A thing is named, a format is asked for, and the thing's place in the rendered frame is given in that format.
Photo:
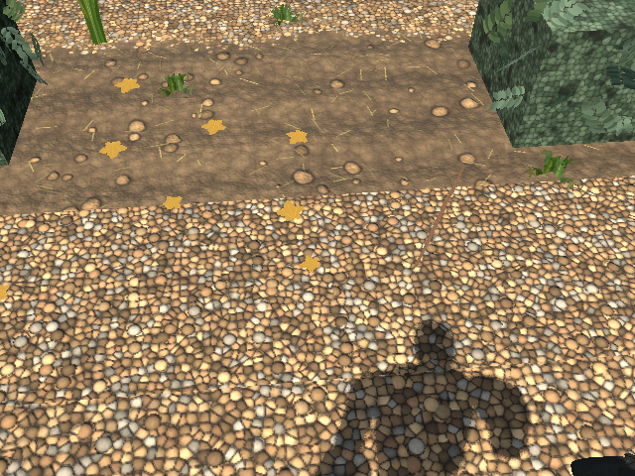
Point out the robot right hand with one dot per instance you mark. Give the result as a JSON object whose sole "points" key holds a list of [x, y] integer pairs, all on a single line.
{"points": [[604, 466]]}

